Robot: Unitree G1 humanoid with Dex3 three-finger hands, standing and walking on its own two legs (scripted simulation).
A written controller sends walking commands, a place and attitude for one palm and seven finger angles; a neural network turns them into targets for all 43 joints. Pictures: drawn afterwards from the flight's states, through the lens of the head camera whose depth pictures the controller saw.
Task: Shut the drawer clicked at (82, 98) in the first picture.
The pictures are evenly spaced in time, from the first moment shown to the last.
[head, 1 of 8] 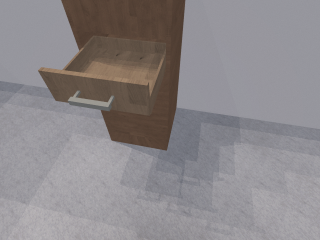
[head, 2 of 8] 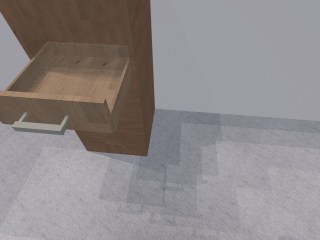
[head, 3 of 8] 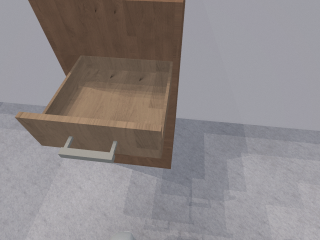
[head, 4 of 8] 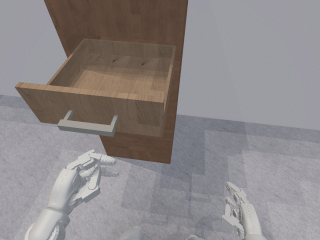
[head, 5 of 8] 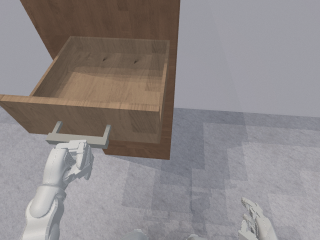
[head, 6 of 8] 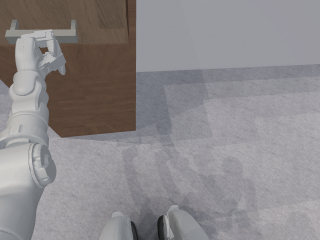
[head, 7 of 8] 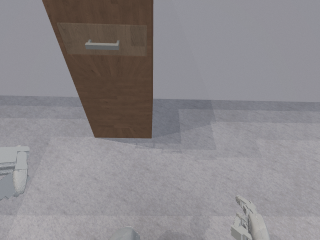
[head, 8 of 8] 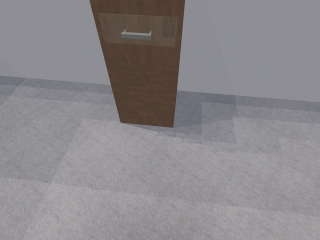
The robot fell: no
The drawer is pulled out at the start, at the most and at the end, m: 0.29 0.29 0.00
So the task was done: yes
